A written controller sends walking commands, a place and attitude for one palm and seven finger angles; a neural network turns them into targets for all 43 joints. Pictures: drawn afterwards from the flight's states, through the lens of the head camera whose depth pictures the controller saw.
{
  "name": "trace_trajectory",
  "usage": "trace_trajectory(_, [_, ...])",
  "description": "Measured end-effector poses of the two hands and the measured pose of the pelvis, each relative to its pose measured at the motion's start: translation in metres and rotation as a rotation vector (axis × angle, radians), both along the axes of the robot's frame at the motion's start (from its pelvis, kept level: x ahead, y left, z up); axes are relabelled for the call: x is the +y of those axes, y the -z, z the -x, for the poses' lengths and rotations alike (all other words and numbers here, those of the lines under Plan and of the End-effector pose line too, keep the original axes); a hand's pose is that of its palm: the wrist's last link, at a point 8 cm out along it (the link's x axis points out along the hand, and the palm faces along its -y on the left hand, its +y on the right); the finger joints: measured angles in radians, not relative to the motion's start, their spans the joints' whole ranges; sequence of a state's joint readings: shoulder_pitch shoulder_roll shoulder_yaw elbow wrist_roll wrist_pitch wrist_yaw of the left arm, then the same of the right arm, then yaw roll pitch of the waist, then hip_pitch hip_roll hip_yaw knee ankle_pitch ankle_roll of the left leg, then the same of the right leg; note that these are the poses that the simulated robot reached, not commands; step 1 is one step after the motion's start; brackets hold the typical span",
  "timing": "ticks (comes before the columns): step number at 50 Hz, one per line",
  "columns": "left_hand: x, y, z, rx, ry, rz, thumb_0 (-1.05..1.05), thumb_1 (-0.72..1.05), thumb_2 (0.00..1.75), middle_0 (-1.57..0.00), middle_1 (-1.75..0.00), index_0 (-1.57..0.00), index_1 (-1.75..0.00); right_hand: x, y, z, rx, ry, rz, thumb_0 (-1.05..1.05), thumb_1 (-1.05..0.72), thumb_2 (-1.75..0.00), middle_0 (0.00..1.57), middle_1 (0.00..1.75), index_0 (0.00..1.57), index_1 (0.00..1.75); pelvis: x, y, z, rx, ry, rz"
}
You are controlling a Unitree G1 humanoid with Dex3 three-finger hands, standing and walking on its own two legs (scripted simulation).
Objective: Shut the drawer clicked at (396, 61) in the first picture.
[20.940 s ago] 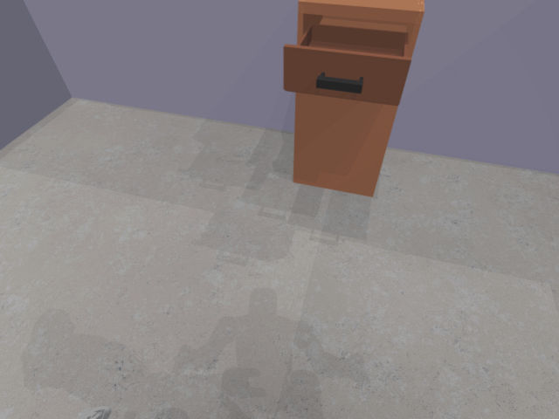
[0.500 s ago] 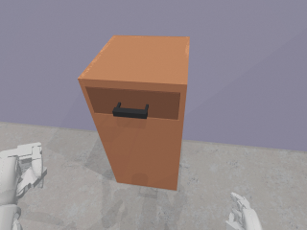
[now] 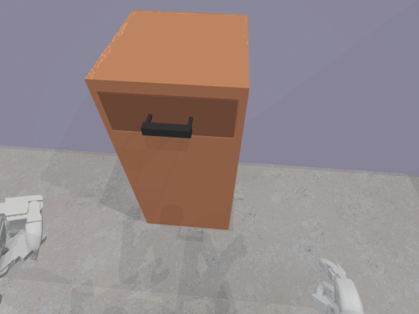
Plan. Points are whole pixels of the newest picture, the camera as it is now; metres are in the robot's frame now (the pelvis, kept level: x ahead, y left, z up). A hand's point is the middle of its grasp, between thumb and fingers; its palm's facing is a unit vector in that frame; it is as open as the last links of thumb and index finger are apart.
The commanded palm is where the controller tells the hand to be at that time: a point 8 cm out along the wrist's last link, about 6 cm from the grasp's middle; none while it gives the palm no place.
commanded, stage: step back with the hand held close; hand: left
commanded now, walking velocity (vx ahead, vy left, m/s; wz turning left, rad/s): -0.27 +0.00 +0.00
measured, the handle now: (168, 124) +0.59 +0.16 -0.02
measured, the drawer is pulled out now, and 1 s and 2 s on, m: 0.00 0.00 0.00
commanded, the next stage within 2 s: stop stepping back and stand still in 0.92 s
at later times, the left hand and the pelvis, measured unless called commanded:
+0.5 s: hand out of the picture +0.10 +0.25 +0.16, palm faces +0.41 -0.77 -0.50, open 3.2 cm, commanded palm +0.03 +0.29 +0.17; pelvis -0.08 +0.00 -0.02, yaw +5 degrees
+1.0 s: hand out of the picture +0.03 +0.22 +0.17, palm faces +0.33 -0.84 -0.44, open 3.2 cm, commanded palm -0.03 +0.27 +0.17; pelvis -0.17 -0.01 -0.01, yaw -1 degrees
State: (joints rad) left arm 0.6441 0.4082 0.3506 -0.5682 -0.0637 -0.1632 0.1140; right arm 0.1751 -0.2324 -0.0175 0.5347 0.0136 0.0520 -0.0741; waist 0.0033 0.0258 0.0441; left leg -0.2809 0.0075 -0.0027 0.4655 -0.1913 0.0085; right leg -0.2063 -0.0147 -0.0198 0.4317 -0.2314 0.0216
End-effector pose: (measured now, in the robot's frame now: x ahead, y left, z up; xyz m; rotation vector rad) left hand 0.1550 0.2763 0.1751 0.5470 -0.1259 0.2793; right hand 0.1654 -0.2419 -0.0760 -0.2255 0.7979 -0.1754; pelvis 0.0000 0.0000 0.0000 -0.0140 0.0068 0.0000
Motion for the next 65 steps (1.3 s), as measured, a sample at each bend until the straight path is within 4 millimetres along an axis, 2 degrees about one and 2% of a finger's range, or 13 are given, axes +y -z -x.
trace_trajectory(6, [0.006,-0.005,0.022,-0.053,0.001,-0.016,0.01,0.89,0.90,-1.40,-1.60,-1.40,-1.60,0.010,-0.002,0.019,-0.021,-0.007,-0.005,0.01,-0.90,-0.89,0.20,0.30,0.20,0.30,0.004,0.002,0.022,0.000,-0.005,0.007])
trace_trajectory(13, [0.011,-0.001,0.052,-0.089,-0.011,-0.013,0.01,0.89,0.90,-1.40,-1.60,-1.41,-1.60,0.017,-0.001,0.043,-0.045,-0.025,-0.002,0.01,-0.90,-0.89,0.20,0.30,0.20,0.30,0.007,0.006,0.046,-0.003,-0.017,0.025])
trace_trajectory(21, [0.013,-0.002,0.083,-0.140,-0.024,-0.043,0.01,0.89,0.90,-1.40,-1.60,-1.41,-1.60,0.018,0.005,0.070,-0.040,-0.056,0.020,0.01,-0.90,-0.89,0.20,0.30,0.20,0.30,0.005,0.011,0.069,-0.013,-0.054,0.038])
trace_trajectory(30, [0.009,-0.007,0.119,-0.209,-0.054,-0.066,0.01,0.89,0.90,-1.40,-1.60,-1.41,-1.60,0.013,0.013,0.085,-0.042,-0.093,0.021,0.01,-0.90,-0.89,0.20,0.30,0.20,0.30,-0.001,0.018,0.094,-0.018,-0.086,0.030])
trace_trajectory(36, [0.019,-0.002,0.130,-0.246,-0.042,-0.018,0.01,0.89,0.90,-1.40,-1.60,-1.41,-1.60,0.018,0.010,0.101,-0.026,-0.070,0.051,0.02,-0.90,-0.89,0.20,0.30,0.20,0.30,0.009,0.019,0.111,-0.013,-0.088,0.038])
trace_trajectory(41, [0.028,-0.010,0.141,-0.239,-0.042,-0.054,0.01,0.89,0.90,-1.40,-1.60,-1.41,-1.60,0.030,0.000,0.117,-0.057,-0.080,0.022,0.02,-0.90,-0.89,0.20,0.30,0.20,0.30,0.007,0.012,0.127,0.010,-0.078,0.075])
trace_trajectory(46, [0.011,-0.014,0.155,-0.245,0.000,-0.002,0.01,0.89,0.90,-1.40,-1.60,-1.41,-1.60,0.036,-0.004,0.135,-0.074,-0.119,-0.012,0.01,-0.90,-0.89,0.20,0.30,0.20,0.30,-0.001,0.007,0.143,0.054,-0.027,0.071])
trace_trajectory(51, [-0.021,-0.013,0.165,-0.240,0.121,-0.024,0.01,0.89,0.90,-1.40,-1.60,-1.41,-1.60,0.025,0.008,0.161,-0.067,-0.115,-0.027,0.01,-0.90,-0.89,0.21,0.30,0.20,0.30,-0.013,0.014,0.175,0.048,0.019,0.053])
trace_trajectory(54, [-0.030,-0.017,0.173,-0.231,0.164,-0.030,0.01,0.89,0.90,-1.40,-1.60,-1.41,-1.60,0.011,0.010,0.187,-0.039,-0.054,-0.026,0.01,-0.90,-0.89,0.21,0.30,0.20,0.30,-0.015,0.012,0.184,0.029,0.024,0.040])
trace_trajectory(60, [-0.014,-0.010,0.184,-0.177,0.111,-0.033,0.01,0.89,0.90,-1.40,-1.60,-1.41,-1.60,-0.018,0.008,0.231,-0.029,0.077,0.027,0.01,-0.90,-0.89,0.20,0.30,0.20,0.30,-0.010,0.012,0.187,-0.004,0.027,0.021])
trace_trajectory(65, [-0.003,-0.001,0.199,-0.123,0.035,-0.006,0.01,0.89,0.90,-1.40,-1.60,-1.41,-1.60,-0.027,0.002,0.253,-0.029,0.085,0.054,0.02,-0.90,-0.89,0.20,0.30,0.20,0.30,-0.009,0.007,0.199,-0.014,0.009,0.023])
